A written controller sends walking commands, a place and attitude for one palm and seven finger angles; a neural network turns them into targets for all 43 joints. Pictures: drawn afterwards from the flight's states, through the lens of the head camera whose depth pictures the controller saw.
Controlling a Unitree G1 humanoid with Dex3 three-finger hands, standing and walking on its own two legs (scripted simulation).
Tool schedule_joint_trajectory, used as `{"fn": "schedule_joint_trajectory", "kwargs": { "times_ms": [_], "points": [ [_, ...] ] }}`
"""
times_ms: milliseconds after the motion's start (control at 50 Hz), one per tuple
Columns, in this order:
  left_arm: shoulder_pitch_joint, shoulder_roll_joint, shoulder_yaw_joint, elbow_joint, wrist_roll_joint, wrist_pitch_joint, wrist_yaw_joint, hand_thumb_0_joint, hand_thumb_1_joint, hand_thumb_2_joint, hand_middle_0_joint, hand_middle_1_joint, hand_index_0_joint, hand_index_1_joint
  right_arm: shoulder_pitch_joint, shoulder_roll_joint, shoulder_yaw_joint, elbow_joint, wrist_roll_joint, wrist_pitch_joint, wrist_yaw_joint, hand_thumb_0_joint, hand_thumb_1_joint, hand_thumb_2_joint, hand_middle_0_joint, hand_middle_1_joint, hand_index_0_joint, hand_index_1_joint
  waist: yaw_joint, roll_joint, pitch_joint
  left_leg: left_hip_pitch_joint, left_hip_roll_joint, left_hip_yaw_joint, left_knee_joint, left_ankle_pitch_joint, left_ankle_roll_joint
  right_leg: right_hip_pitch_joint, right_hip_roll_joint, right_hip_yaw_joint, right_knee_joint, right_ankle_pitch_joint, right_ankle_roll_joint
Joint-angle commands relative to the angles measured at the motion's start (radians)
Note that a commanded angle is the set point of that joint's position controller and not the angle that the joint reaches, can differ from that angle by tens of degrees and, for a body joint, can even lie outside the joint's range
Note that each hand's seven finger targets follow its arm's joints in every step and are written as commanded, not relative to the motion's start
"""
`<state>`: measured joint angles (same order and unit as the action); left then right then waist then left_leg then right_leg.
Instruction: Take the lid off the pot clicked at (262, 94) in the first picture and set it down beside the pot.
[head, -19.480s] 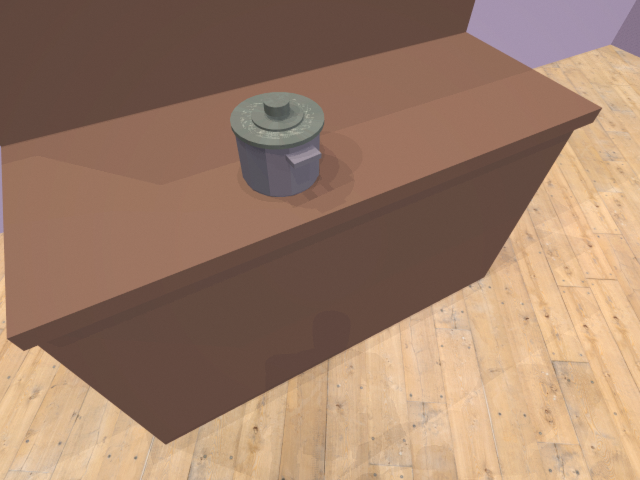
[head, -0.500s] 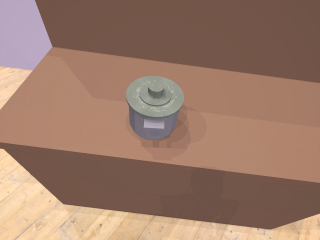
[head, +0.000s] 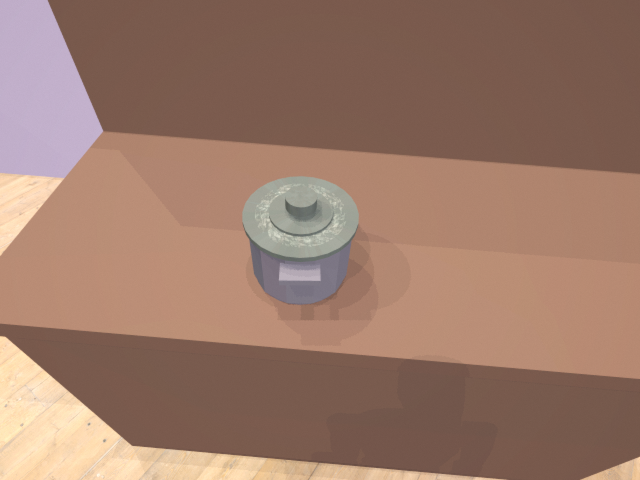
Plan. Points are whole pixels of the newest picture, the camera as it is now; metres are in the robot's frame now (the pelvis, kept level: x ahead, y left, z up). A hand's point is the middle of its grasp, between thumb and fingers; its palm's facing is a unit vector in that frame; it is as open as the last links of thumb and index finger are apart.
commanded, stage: look again from close up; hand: left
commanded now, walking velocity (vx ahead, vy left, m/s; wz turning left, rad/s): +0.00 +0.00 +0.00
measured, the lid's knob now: (301, 201) +0.43 +0.06 +0.13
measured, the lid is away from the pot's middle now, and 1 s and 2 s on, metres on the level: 0.00 0.00 0.00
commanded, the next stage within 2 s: lift the closed hand beside the body in 0.34 s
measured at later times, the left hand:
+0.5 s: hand out of the picture +0.00 +0.17 -0.16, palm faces +0.05 -0.98 -0.19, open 7.3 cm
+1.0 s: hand out of the picture +0.08 +0.19 +0.00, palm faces +0.27 -0.91 -0.31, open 3.2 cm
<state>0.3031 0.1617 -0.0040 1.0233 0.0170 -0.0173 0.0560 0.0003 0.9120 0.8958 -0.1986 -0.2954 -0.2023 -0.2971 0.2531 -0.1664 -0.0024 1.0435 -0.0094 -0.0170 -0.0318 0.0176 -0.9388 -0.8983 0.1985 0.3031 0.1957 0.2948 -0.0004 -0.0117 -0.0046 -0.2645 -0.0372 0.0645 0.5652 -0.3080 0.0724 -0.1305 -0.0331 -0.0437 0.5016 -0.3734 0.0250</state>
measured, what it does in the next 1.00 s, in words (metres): shifts its weight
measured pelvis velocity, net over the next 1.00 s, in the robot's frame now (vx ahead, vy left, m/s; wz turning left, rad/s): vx -0.05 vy -0.04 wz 0.03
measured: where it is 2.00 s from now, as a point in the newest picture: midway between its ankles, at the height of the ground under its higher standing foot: outside the picture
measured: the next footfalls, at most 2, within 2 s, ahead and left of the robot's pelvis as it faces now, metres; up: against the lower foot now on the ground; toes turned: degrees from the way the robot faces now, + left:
none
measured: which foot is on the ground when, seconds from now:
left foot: down 0.00-1.00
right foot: down 0.00-1.00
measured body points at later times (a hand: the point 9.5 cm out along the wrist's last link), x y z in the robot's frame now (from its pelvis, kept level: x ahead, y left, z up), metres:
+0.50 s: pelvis -0.01 +0.00 +0.01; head +0.01 +0.01 +0.45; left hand +0.00 +0.22 -0.14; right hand +0.03 -0.24 -0.13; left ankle +0.00 +0.07 -0.73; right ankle -0.07 -0.13 -0.73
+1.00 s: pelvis -0.05 -0.04 +0.01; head -0.06 -0.04 +0.46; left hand +0.06 +0.23 +0.02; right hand +0.17 -0.25 -0.04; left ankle +0.00 +0.07 -0.73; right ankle -0.07 -0.14 -0.73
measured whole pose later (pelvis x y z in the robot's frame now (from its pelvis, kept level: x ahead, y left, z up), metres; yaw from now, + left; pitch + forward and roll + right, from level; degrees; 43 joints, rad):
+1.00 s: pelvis -0.05 -0.04 +0.01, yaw +2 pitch -3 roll -1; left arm 0.60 0.24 0.09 -0.04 -0.03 -0.05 0.07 0.01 0.90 0.90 -1.05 -1.22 -1.05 -1.23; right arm 0.16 -0.24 0.00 0.54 0.01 -0.12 -0.07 0.01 -0.91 -0.90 0.20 0.30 0.20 0.30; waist 0.07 0.03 0.03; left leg -0.24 0.01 0.01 0.46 -0.17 0.02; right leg -0.10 0.02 -0.09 0.42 -0.27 -0.03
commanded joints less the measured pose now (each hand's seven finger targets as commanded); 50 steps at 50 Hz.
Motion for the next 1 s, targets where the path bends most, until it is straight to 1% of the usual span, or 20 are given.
{"fn": "schedule_joint_trajectory", "kwargs": {
  "times_ms": [0, 100, 400, 420, 440, 460, 500, 520, 560, 580, 620, 660, 700, 720, 740, 760, 820, 860, 920, 980],
  "points": [
    [0.102, 0.096, 0.018, -0.038, -0.002, -0.003, 0.003, 0.0, 0.9, 0.9, -0.2, -0.3, -0.2, -0.3, 0.041, -0.09, -0.009, -0.041, -0.001, -0.018, 0.003, 0.0, -0.9, -0.9, 0.2, 0.3, 0.2, 0.3, 0.01, 0.02, 0.043, 0.05, 0.134, -0.158, -0.114, 0.382, -0.009, -0.048, -0.068, 0.062, -0.07, 0.283, -0.069],
    [0.091, 0.107, 0.019, -0.054, -0.003, -0.004, 0.001, 0.0, 0.9, 0.9, -0.2, -0.3, -0.2, -0.3, 0.033, -0.093, -0.011, -0.045, 0.0, -0.019, 0.002, 0.0, -0.9, -0.9, 0.2, 0.3, 0.2, 0.3, 0.01, 0.012, 0.009, 0.09, 0.139, -0.151, -0.119, 0.401, -0.015, -0.033, -0.077, 0.067, -0.085, 0.32, -0.064],
    [0.118, 0.103, 0.007, -0.02, -0.002, -0.001, -0.006, 0.0, 0.9, 0.9, -0.2, -0.3, -0.2, -0.3, 0.037, -0.087, -0.005, -0.017, 0.006, -0.02, 0.004, 0.0, -0.9, -0.9, 0.2, 0.3, 0.2, 0.3, 0.013, 0.003, 0.045, 0.099, 0.147, -0.145, -0.17, 0.311, -0.014, -0.048, -0.082, 0.071, -0.138, 0.242, -0.053],
    [0.135, 0.101, 0.004, 0.004, 0.018, -0.024, 0.027, 0.0, 0.9, 0.9, -0.2, -0.3, -0.2, -0.3, -0.016, -0.138, -0.007, -0.076, 0.005, -0.021, 0.005, 0.0, -0.9, -0.9, 0.2, 0.3, 0.2, 0.3, 0.013, 0.068, 0.088, 0.084, 0.145, -0.122, 0.009, 0.568, -0.043, -0.122, -0.095, 0.127, -0.125, 0.509, -0.042],
    [-0.538, 0.272, 0.006, -1.262, -0.102, -0.159, 0.036, 0.0, 0.9, 0.9, -0.244, -0.348, -0.244, -0.348, 0.033, -0.227, -0.027, -0.374, 0.079, -0.189, 0.02, 0.0, -0.9, -0.9, 0.2, 0.3, 0.2, 0.3, -0.004, 0.235, -0.347, 0.318, 0.072, -0.16, -0.154, 0.522, -0.115, -0.037, -0.018, 0.018, -0.056, 0.392, -0.061],
    [-0.178, 0.248, 0.011, -1.098, -0.031, -0.083, 0.081, 0.0, 0.9, 0.9, -0.288, -0.396, -0.288, -0.396, -0.047, -0.177, 0.01, -0.344, 0.083, -0.258, -0.018, 0.0, -0.9, -0.9, 0.2, 0.3, 0.2, 0.3, 0.018, 0.412, -0.36, 0.388, 0.114, -0.145, -0.158, 0.587, -0.143, -0.106, -0.003, 0.02, -0.025, 0.256, -0.089],
    [0.109, 0.084, -0.025, -0.909, -0.057, 0.045, 0.122, 0.0, 0.9, 0.9, -0.376, -0.492, -0.376, -0.492, -0.05, -0.149, -0.003, -0.279, 0.095, -0.264, -0.019, 0.0, -0.9, -0.9, 0.2, 0.3, 0.2, 0.3, 0.017, 0.278, -0.244, 0.317, 0.102, -0.179, -0.201, 0.457, -0.152, -0.11, 0.01, -0.02, -0.021, 0.193, -0.065],
    [0.106, 0.066, -0.03, -0.962, -0.048, 0.048, 0.123, 0.0, 0.9, 0.9, -0.42, -0.54, -0.42, -0.54, -0.062, -0.167, 0.0, -0.325, 0.066, -0.268, -0.012, 0.0, -0.9, -0.9, 0.2, 0.3, 0.2, 0.3, 0.014, 0.158, -0.164, 0.279, 0.093, -0.179, -0.223, 0.362, -0.132, -0.102, 0.027, -0.031, -0.044, 0.195, -0.063],
    [0.225, -0.03, -0.084, -0.738, -0.015, 0.055, 0.093, 0.0, 0.9, 0.9, -0.508, -0.636, -0.508, -0.636, -0.093, -0.173, -0.014, -0.366, 0.045, -0.255, 0.002, 0.0, -0.9, -0.9, 0.2, 0.3, 0.2, 0.3, 0.012, -0.081, 0.008, 0.149, 0.076, -0.146, -0.21, 0.253, -0.076, -0.145, 0.032, -0.052, -0.112, 0.194, -0.05],
    [0.281, -0.03, -0.056, -0.638, -0.003, 0.058, 0.075, 0.0, 0.9, 0.9, -0.552, -0.684, -0.552, -0.684, -0.094, -0.179, -0.036, -0.386, 0.037, -0.225, 0.011, 0.0, -0.9, -0.9, 0.2, 0.3, 0.2, 0.3, 0.017, -0.191, 0.069, 0.08, 0.079, -0.141, -0.2, 0.233, -0.062, -0.166, 0.034, -0.059, -0.117, 0.183, -0.047],
    [0.469, -0.012, -0.002, -0.618, 0.001, 0.043, 0.036, 0.0, 0.9, 0.9, -0.64, -0.78, -0.64, -0.78, -0.131, -0.18, -0.059, -0.444, 0.035, -0.174, 0.031, 0.0, -0.9, -0.9, 0.2, 0.3, 0.2, 0.3, 0.055, -0.251, 0.099, 0.027, 0.078, -0.108, -0.195, 0.247, -0.067, -0.143, 0.032, -0.063, -0.116, 0.193, -0.049],
    [0.462, 0.092, 0.088, -0.849, -0.019, -0.006, 0.01, 0.0, 0.9, 0.9, -0.728, -0.876, -0.728, -0.876, -0.177, -0.174, -0.056, -0.532, 0.039, -0.156, 0.037, 0.0, -0.9, -0.9, 0.2, 0.3, 0.2, 0.3, 0.078, -0.2, 0.076, 0.019, 0.067, -0.089, -0.21, 0.185, -0.072, -0.115, 0.026, -0.049, -0.114, 0.149, -0.048],
    [0.317, 0.258, 0.222, -1.073, -0.033, -0.06, 0.023, 0.0, 0.9, 0.9, -0.816, -0.972, -0.816, -0.972, -0.193, -0.166, -0.045, -0.583, 0.04, -0.151, 0.022, 0.0, -0.9, -0.9, 0.2, 0.3, 0.2, 0.3, 0.074, -0.048, 0.035, 0.061, 0.062, -0.067, -0.205, 0.131, -0.069, -0.097, 0.011, -0.024, -0.142, 0.136, -0.047],
    [0.217, 0.247, 0.201, -1.186, -0.036, -0.081, 0.024, 0.0, 0.9, 0.9, -0.86, -1.02, -0.86, -1.02, -0.204, -0.159, -0.031, -0.617, 0.036, -0.152, 0.012, 0.0, -0.9, -0.9, 0.2, 0.3, 0.2, 0.3, 0.057, 0.054, 0.031, 0.067, 0.053, -0.062, -0.212, 0.093, -0.069, -0.107, 0.01, -0.012, -0.147, 0.118, -0.045],
    [0.161, 0.259, 0.213, -1.2, -0.039, -0.088, 0.033, 0.0, 0.9, 0.9, -0.904, -1.068, -0.904, -1.068, -0.192, -0.148, -0.024, -0.616, 0.034, -0.15, 0.0, 0.0, -0.9, -0.9, 0.2, 0.3, 0.2, 0.3, 0.046, 0.087, 0.042, 0.078, 0.056, -0.068, -0.216, 0.054, -0.066, -0.123, 0.011, -0.004, -0.155, 0.099, -0.046],
    [0.146, 0.218, 0.186, -1.197, -0.043, -0.089, 0.036, 0.0, 0.9, 0.9, -0.948, -1.116, -0.948, -1.116, -0.18, -0.139, -0.019, -0.615, 0.032, -0.147, -0.009, 0.0, -0.9, -0.9, 0.2, 0.3, 0.2, 0.3, 0.035, 0.124, 0.037, 0.095, 0.052, -0.066, -0.216, 0.035, -0.063, -0.126, 0.013, 0.0, -0.163, 0.089, -0.047],
    [0.187, 0.152, 0.133, -1.155, -0.048, -0.086, 0.028, 0.0, 0.9, 0.9, -1.08, -1.26, -1.08, -1.26, -0.166, -0.139, -0.016, -0.626, 0.028, -0.135, -0.024, 0.0, -0.9, -0.9, 0.2, 0.3, 0.2, 0.3, 0.013, 0.096, 0.074, 0.103, 0.045, -0.054, -0.189, -0.001, -0.056, -0.174, 0.02, 0.003, -0.208, 0.044, -0.042],
    [0.199, 0.152, 0.121, -1.208, -0.051, -0.096, 0.02, 0.0, 0.9, 0.9, -1.168, -1.356, -1.168, -1.356, -0.166, -0.145, -0.018, -0.64, 0.026, -0.139, -0.029, 0.0, -0.9, -0.9, 0.2, 0.3, 0.2, 0.3, 0.016, 0.075, 0.041, 0.14, 0.041, -0.05, -0.178, 0.001, -0.049, -0.172, 0.019, 0.011, -0.223, 0.022, -0.039],
    [0.21, 0.185, 0.141, -1.321, -0.053, -0.113, 0.022, 0.0, 0.9, 0.9, -1.3, -1.5, -1.3, -1.5, -0.169, -0.148, -0.018, -0.651, 0.022, -0.155, -0.038, 0.0, -0.9, -0.9, 0.2, 0.3, 0.2, 0.3, 0.022, 0.07, -0.029, 0.181, 0.034, -0.044, -0.161, 0.048, -0.043, -0.14, 0.016, 0.016, -0.237, 0.036, -0.039],
    [0.247, 0.225, 0.196, -1.318, -0.056, -0.107, 0.031, 0.0, 0.9, 0.9, -1.3, -1.5, -1.3, -1.5, -0.176, -0.15, -0.02, -0.636, 0.017, -0.156, -0.049, 0.0, -0.9, -0.9, 0.2, 0.3, 0.2, 0.3, 0.035, 0.035, -0.004, 0.177, 0.036, -0.048, -0.162, 0.083, -0.039, -0.132, 0.011, 0.019, -0.246, 0.053, -0.037]
  ]
}}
